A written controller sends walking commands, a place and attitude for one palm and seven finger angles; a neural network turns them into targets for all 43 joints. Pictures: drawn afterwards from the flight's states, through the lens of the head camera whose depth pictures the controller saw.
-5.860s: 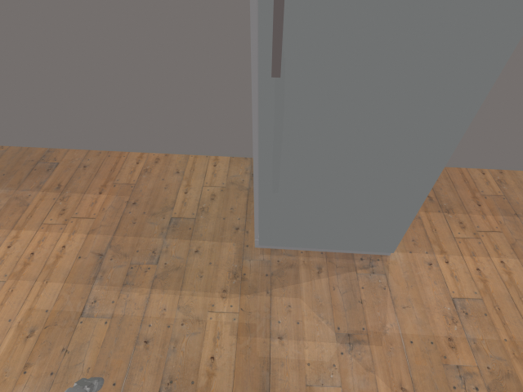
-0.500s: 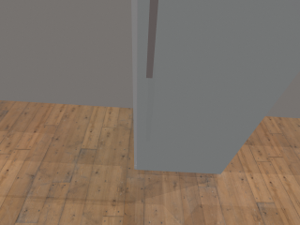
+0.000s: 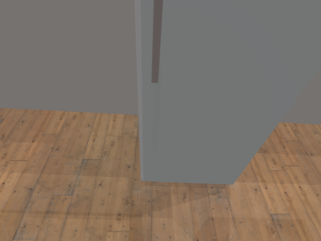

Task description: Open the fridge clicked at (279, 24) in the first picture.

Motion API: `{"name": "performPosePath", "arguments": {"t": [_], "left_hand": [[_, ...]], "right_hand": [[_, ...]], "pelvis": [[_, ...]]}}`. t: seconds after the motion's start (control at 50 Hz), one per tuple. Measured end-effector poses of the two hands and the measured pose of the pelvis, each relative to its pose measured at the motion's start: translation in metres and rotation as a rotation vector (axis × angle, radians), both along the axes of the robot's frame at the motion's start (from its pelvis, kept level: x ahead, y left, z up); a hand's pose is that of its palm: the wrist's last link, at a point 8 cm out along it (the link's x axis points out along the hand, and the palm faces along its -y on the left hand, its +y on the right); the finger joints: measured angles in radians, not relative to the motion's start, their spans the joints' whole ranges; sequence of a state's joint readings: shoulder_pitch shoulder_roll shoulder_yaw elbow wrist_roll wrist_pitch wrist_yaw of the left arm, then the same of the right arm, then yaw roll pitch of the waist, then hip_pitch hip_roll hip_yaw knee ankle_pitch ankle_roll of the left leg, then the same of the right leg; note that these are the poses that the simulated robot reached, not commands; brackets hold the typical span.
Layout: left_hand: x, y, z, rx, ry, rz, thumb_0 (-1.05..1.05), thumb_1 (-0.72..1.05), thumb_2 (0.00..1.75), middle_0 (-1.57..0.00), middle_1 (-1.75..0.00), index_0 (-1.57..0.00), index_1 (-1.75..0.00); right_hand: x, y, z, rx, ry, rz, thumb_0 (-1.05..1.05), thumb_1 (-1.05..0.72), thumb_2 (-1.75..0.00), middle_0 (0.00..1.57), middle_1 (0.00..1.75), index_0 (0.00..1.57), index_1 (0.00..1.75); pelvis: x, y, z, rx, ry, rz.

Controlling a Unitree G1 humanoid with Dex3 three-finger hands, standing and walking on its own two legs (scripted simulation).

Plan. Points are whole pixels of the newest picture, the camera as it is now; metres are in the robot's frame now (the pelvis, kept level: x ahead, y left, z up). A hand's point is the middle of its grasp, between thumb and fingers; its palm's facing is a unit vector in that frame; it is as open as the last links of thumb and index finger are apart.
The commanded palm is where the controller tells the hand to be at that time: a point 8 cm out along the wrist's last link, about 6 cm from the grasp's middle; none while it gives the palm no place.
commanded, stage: look again from close up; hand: left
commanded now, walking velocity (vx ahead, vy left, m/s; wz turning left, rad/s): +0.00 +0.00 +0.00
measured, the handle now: (157, 25) +0.57 +0.06 +0.28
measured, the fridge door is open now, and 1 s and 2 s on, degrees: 0 0 0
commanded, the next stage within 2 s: shuffle to correct the standing spot in 1.04 s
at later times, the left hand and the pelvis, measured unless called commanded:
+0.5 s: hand out of the picture -0.03 +0.15 -0.18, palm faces +0.03 -0.99 -0.14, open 7.4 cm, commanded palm none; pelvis +0.01 +0.00 +0.00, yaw +0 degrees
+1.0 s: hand out of the picture -0.01 +0.16 -0.18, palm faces +0.01 -0.99 -0.17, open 7.4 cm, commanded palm none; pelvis +0.01 +0.00 +0.00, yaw +0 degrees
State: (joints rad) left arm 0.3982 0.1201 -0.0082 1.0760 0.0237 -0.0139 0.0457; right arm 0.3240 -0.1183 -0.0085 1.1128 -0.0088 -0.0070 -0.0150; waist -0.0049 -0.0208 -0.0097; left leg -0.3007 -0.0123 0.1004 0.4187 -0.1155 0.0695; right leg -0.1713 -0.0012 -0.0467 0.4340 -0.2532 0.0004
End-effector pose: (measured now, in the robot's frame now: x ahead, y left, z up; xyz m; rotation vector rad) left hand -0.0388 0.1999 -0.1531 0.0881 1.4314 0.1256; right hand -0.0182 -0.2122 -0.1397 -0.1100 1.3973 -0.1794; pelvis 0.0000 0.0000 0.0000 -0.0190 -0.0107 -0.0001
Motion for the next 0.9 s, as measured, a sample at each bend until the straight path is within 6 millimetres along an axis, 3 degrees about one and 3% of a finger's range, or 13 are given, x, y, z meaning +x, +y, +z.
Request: {"name": "performPosePath", "arguments": {"t": [0.42, 0.9], "left_hand": [[0.003, 0.002, 0.002, 0.007, 0.009, -0.004, 0.01, 0.91, 0.9, -0.2, -0.3, -0.2, -0.29], [0.02, 0.01, 0.006, 0.034, 0.0, -0.019, 0.01, 0.91, 0.9, -0.2, -0.3, -0.2, -0.29]], "right_hand": [[0.014, -0.008, 0.002, -0.015, -0.019, 0.009, 0.01, -0.91, -0.9, 0.2, 0.3, 0.2, 0.3], [0.026, -0.013, 0.002, -0.013, -0.025, 0.018, 0.0, -0.91, -0.9, 0.2, 0.3, 0.2, 0.3]], "pelvis": [[0.004, -0.001, 0.001, 0.002, -0.004, -0.003], [0.012, -0.003, 0.002, 0.009, 0.001, -0.007]]}}
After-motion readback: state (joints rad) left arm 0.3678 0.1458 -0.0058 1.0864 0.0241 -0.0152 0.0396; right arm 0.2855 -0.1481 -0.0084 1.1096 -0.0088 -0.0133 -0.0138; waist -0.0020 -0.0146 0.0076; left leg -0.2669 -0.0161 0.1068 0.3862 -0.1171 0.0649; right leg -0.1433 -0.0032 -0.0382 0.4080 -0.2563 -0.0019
